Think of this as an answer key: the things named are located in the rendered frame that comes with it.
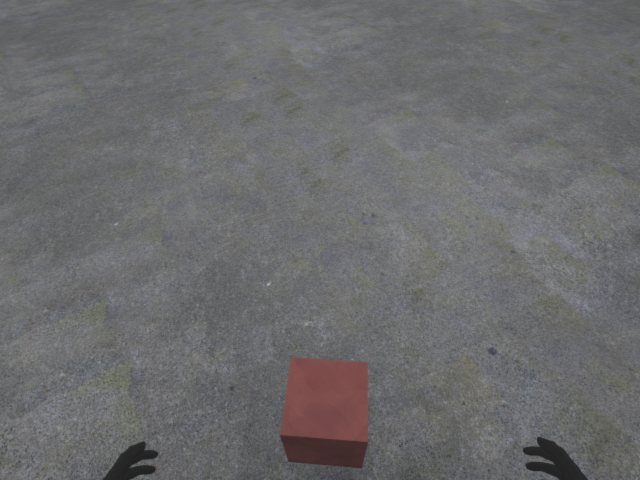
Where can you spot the robot left hand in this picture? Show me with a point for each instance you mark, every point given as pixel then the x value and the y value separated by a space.
pixel 121 469

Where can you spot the carton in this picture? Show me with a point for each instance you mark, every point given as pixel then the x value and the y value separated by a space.
pixel 325 416

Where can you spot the robot right hand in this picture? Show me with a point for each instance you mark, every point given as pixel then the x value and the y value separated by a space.
pixel 564 468

